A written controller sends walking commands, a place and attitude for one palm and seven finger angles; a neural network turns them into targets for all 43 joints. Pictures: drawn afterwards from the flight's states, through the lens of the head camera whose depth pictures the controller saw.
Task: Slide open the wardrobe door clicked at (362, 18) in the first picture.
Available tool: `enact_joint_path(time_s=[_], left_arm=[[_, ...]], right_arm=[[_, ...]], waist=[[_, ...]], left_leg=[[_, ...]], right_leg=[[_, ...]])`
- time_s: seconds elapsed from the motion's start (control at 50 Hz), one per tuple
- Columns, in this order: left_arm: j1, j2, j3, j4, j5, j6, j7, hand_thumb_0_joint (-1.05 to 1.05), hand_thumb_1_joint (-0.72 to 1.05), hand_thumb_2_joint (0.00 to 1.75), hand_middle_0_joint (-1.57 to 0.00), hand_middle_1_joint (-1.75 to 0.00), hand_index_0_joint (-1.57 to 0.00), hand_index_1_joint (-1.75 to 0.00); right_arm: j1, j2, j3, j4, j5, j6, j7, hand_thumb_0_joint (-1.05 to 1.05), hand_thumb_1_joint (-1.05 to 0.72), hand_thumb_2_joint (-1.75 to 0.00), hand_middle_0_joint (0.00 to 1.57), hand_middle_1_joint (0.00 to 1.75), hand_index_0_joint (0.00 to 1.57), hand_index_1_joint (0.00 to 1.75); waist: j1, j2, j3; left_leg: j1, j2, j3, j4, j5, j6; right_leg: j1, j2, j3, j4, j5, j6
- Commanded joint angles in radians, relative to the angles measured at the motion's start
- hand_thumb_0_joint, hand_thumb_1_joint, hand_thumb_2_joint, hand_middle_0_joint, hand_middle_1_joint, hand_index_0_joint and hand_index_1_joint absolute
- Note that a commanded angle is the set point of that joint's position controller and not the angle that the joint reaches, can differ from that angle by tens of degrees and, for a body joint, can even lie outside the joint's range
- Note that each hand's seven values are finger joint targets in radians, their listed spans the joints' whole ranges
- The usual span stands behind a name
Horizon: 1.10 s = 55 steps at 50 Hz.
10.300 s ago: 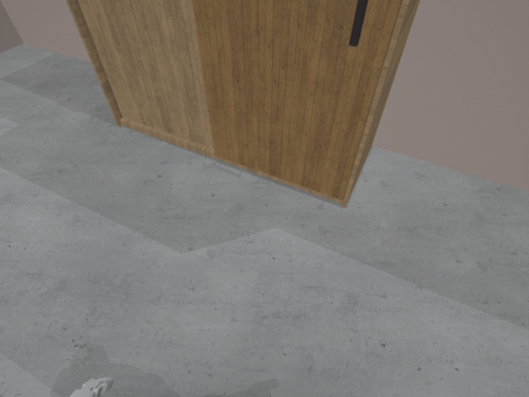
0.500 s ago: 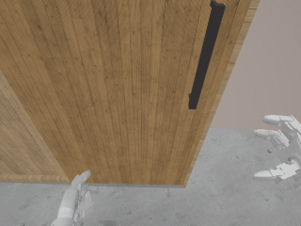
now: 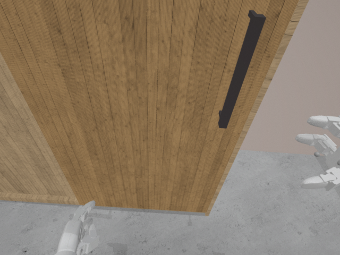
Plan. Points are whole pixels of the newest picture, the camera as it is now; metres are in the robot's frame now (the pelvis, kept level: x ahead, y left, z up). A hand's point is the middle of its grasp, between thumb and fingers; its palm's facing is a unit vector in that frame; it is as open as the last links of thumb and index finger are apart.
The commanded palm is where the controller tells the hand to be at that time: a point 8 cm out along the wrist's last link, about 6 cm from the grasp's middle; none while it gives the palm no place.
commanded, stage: raise the hand with hooked fingers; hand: right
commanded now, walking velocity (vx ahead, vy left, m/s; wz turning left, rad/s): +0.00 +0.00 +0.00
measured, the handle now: (235, 77) +0.52 -0.16 +0.20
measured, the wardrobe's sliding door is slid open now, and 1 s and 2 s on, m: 0.00 0.00 0.00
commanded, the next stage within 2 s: move the hooked fingers beside the handle in 0.26 s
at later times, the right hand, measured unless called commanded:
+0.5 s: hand (313, 154) +0.28 -0.27 +0.17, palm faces +0.12 +0.99 -0.04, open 14.0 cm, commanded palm +0.26 -0.31 +0.18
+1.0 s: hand (290, 133) +0.34 -0.26 +0.17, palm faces +0.09 +1.00 -0.02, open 14.0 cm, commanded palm +0.31 -0.30 +0.17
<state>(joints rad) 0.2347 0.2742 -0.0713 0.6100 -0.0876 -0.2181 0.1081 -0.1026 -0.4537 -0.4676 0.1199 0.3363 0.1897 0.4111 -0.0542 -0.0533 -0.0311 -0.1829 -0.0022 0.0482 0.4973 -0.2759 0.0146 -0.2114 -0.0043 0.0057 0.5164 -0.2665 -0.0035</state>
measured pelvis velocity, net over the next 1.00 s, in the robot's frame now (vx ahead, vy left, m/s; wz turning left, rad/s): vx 0.01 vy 0.00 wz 0.01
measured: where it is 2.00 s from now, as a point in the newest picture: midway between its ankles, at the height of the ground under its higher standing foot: outside the picture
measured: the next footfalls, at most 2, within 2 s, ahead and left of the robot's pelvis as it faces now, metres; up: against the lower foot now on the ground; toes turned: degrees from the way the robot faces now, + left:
none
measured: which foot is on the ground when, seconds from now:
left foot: down 0.00-1.00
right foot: down 0.00-1.00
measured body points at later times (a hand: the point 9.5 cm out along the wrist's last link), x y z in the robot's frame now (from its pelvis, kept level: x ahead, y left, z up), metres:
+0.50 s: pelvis +0.00 +0.00 +0.00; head -0.03 +0.02 +0.45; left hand +0.19 +0.23 -0.07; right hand +0.27 -0.33 +0.18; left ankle +0.00 +0.11 -0.74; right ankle +0.01 -0.12 -0.74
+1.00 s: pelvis +0.01 +0.00 +0.00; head +0.00 +0.01 +0.45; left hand +0.17 +0.24 -0.08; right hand +0.33 -0.31 +0.17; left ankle +0.00 +0.11 -0.74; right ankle +0.01 -0.12 -0.74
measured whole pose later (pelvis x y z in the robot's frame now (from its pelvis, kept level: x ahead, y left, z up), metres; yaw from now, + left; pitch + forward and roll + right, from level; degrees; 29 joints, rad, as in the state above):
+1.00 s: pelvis +0.01 +0.00 +0.00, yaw +1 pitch +0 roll +0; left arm 0.25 0.26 -0.07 0.62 -0.09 -0.18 0.12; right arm -0.30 -0.42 -0.40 0.30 0.27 0.16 0.33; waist -0.03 -0.04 -0.03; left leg -0.21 0.00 0.04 0.49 -0.28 0.01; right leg -0.23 -0.01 0.00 0.51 -0.27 0.00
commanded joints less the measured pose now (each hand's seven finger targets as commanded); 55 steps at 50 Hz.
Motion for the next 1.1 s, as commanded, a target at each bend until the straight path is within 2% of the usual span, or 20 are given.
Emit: enact_joint_path(time_s=[0.0,0.06,0.1,0.14,0.2,0.26,0.28,0.32,0.36,0.44,0.56,0.68,0.76,0.78,0.84,0.88,0.96,0.98,1.06,1.08], left_arm=[[-0.154,0.097,0.044,-0.169,0.008,-0.067,0.014,0.0,0.9,0.9,-0.2,-0.3,-0.2,-0.3],[-0.148,0.094,0.043,-0.161,0.007,-0.072,0.021,0.0,0.9,0.9,-0.2,-0.3,-0.2,-0.3],[-0.145,0.098,0.042,-0.157,0.007,-0.069,0.023,0.0,0.9,0.9,-0.2,-0.3,-0.2,-0.3],[-0.148,0.097,0.042,-0.159,0.005,-0.07,0.025,0.0,0.9,0.9,-0.2,-0.3,-0.2,-0.3],[-0.149,0.1,0.043,-0.16,0.007,-0.07,0.025,0.0,0.9,0.9,-0.2,-0.3,-0.2,-0.3],[-0.15,0.096,0.041,-0.159,0.005,-0.07,0.024,0.0,0.9,0.9,-0.2,-0.3,-0.2,-0.3],[-0.15,0.098,0.042,-0.158,0.004,-0.069,0.021,0.0,0.9,0.9,-0.2,-0.3,-0.2,-0.3],[-0.151,0.098,0.043,-0.158,0.004,-0.068,0.023,0.0,0.9,0.9,-0.2,-0.3,-0.2,-0.3],[-0.152,0.096,0.04,-0.159,0.003,-0.068,0.025,0.0,0.9,0.9,-0.2,-0.3,-0.2,-0.3],[-0.143,0.098,0.04,-0.144,0.001,-0.067,0.034,0.0,0.9,0.9,-0.2,-0.3,-0.2,-0.3],[-0.138,0.097,0.04,-0.141,0.003,-0.064,0.036,0.0,0.9,0.9,-0.2,-0.3,-0.2,-0.3],[-0.123,0.104,0.046,-0.147,0.007,-0.048,0.025,0.0,0.9,0.9,-0.2,-0.3,-0.2,-0.3],[-0.122,0.098,0.047,-0.156,0.004,-0.042,0.02,0.0,0.9,0.9,-0.2,-0.3,-0.2,-0.3],[-0.118,0.097,0.049,-0.155,0.005,-0.042,0.017,0.0,0.9,0.9,-0.2,-0.3,-0.2,-0.3],[-0.11,0.101,0.051,-0.15,0.004,-0.034,0.02,0.0,0.9,0.9,-0.2,-0.3,-0.2,-0.3],[-0.099,0.108,0.055,-0.144,0.006,-0.026,0.021,0.0,0.9,0.9,-0.2,-0.3,-0.2,-0.3],[-0.097,0.104,0.052,-0.14,0.005,-0.017,0.023,0.0,0.9,0.9,-0.2,-0.3,-0.2,-0.3],[-0.093,0.105,0.055,-0.142,0.007,-0.015,0.022,0.0,0.9,0.9,-0.2,-0.3,-0.2,-0.3],[-0.084,0.104,0.055,-0.133,0.004,-0.008,0.027,0.0,0.9,0.9,-0.2,-0.3,-0.2,-0.3],[-0.08,0.105,0.059,-0.135,0.004,-0.008,0.025,0.0,0.9,0.9,-0.2,-0.3,-0.2,-0.3]], right_arm=[[-0.289,-0.296,-0.127,-0.248,0.022,-0.095,-0.029,0.0,0.5,-0.3,0.3,1.2,0.3,1.2],[-0.313,-0.273,-0.1,-0.255,0.01,-0.101,-0.034,0.0,0.5,-0.3,0.3,1.2,0.3,1.2],[-0.295,-0.272,-0.094,-0.215,0.009,-0.09,-0.031,0.0,0.5,-0.3,0.3,1.2,0.3,1.2],[-0.305,-0.266,-0.086,-0.223,0.01,-0.084,-0.023,0.0,0.5,-0.3,0.3,1.2,0.3,1.2],[-0.288,-0.275,-0.096,-0.212,0.017,-0.082,-0.016,0.0,0.5,-0.3,0.3,1.2,0.3,1.2],[-0.286,-0.263,-0.091,-0.201,0.023,-0.078,-0.01,0.0,0.5,-0.3,0.3,1.2,0.3,1.2],[-0.28,-0.264,-0.085,-0.205,0.024,-0.08,-0.012,0.0,0.5,-0.3,0.3,1.2,0.3,1.2],[-0.285,-0.265,-0.087,-0.187,0.022,-0.075,-0.012,0.0,0.5,-0.3,0.3,1.2,0.3,1.2],[-0.327,-0.259,-0.072,-0.206,0.017,-0.077,-0.013,0.0,0.5,-0.3,0.3,1.2,0.3,1.2],[-0.424,-0.251,-0.036,-0.155,0.003,-0.088,-0.029,0.0,0.5,-0.3,0.3,1.2,0.3,1.2],[-0.483,-0.249,-0.017,-0.112,-0.018,-0.104,-0.039,0.0,0.5,-0.3,0.3,1.2,0.3,1.2],[-0.448,-0.282,-0.057,-0.058,-0.02,-0.098,-0.052,0.0,0.5,-0.3,0.3,1.2,0.3,1.2],[-0.499,-0.238,-0.015,-0.08,-0.03,-0.098,-0.06,0.0,0.5,-0.3,0.3,1.2,0.3,1.2],[-0.489,-0.234,-0.017,-0.079,-0.022,-0.103,-0.065,0.0,0.5,-0.3,0.3,1.2,0.3,1.2],[-0.519,-0.227,-0.006,-0.065,-0.033,-0.097,-0.073,0.0,0.5,-0.3,0.3,1.2,0.3,1.2],[-0.534,-0.253,-0.018,-0.048,-0.038,-0.101,-0.082,0.0,0.5,-0.3,0.3,1.2,0.3,1.2],[-0.58,-0.246,-0.007,-0.037,-0.049,-0.107,-0.088,0.0,0.5,-0.3,0.3,1.2,0.3,1.2],[-0.581,-0.243,-0.001,-0.035,-0.047,-0.11,-0.089,0.0,0.5,-0.3,0.3,1.2,0.3,1.2],[-0.673,-0.197,0.058,-0.004,-0.06,-0.113,-0.092,0.0,0.5,-0.3,0.3,1.2,0.3,1.2],[-0.662,-0.2,0.056,-0.008,-0.058,-0.117,-0.097,0.0,0.5,-0.3,0.3,1.2,0.3,1.2]], waist=[[-0.01,-0.032,-0.156],[0.0,-0.076,-0.14],[0.003,-0.027,-0.116],[0.003,-0.063,-0.12],[0.002,-0.005,-0.143],[0.002,-0.029,-0.136],[0.001,0.008,-0.131],[0.004,0.0,-0.12],[0.011,-0.038,-0.126],[0.03,-0.015,-0.114],[0.026,-0.052,-0.158],[0.005,0.011,-0.197],[0.018,-0.044,-0.2],[0.015,0.0,-0.193],[0.026,-0.022,-0.195],[0.026,0.027,-0.207],[0.034,-0.028,-0.211],[0.031,0.008,-0.217],[0.054,-0.046,-0.216],[0.05,-0.013,-0.235]], left_leg=[[0.001,-0.003,-0.007,-0.082,0.196,0.003],[-0.014,-0.004,0.0,-0.085,0.181,0.004],[-0.017,-0.004,-0.004,-0.096,0.16,0.001],[-0.02,-0.002,-0.006,-0.098,0.155,0.001],[-0.002,-0.002,-0.009,-0.097,0.178,-0.004],[-0.01,-0.003,-0.008,-0.093,0.178,-0.003],[-0.006,-0.004,-0.008,-0.098,0.176,-0.005],[-0.023,-0.004,-0.01,-0.098,0.16,-0.006],[-0.03,-0.003,-0.01,-0.097,0.156,-0.004],[-0.054,-0.005,-0.009,-0.104,0.107,-0.006],[-0.032,0.0,-0.007,-0.088,0.153,0.002],[0.012,-0.001,-0.002,-0.07,0.232,0.004],[-0.013,-0.002,-0.001,-0.061,0.249,0.006],[-0.004,-0.004,0.0,-0.065,0.26,0.005],[-0.022,-0.003,-0.001,-0.062,0.255,0.004],[-0.013,-0.006,-0.001,-0.063,0.256,0.003],[-0.018,-0.003,-0.004,-0.06,0.271,0.007],[-0.012,-0.004,-0.004,-0.06,0.277,0.006],[-0.042,-0.004,-0.001,-0.058,0.262,0.009],[-0.032,-0.006,-0.002,-0.056,0.279,0.009]], right_leg=[[0.082,0.015,0.012,-0.064,0.172,-0.027],[0.095,0.015,0.013,-0.075,0.159,-0.023],[0.076,0.013,0.015,-0.079,0.135,-0.026],[0.083,0.015,0.013,-0.077,0.129,-0.025],[0.081,0.014,0.012,-0.069,0.146,-0.029],[0.08,0.017,0.014,-0.068,0.142,-0.026],[0.075,0.012,0.012,-0.066,0.145,-0.027],[0.069,0.015,0.014,-0.067,0.128,-0.028],[0.079,0.017,0.014,-0.067,0.125,-0.027],[0.075,0.014,0.023,-0.07,0.089,-0.027],[0.087,0.016,0.022,-0.07,0.126,-0.026],[0.074,0.01,0.014,-0.063,0.195,-0.027],[0.092,0.01,0.01,-0.062,0.208,-0.023],[0.084,0.007,0.012,-0.06,0.217,-0.025],[0.088,0.007,0.008,-0.061,0.211,-0.025],[0.086,0.003,0.009,-0.058,0.218,-0.028],[0.092,0.006,0.007,-0.058,0.231,-0.024],[0.091,0.004,0.007,-0.055,0.236,-0.028],[0.106,0.005,0.011,-0.054,0.228,-0.025],[0.114,0.001,0.01,-0.046,0.248,-0.027]])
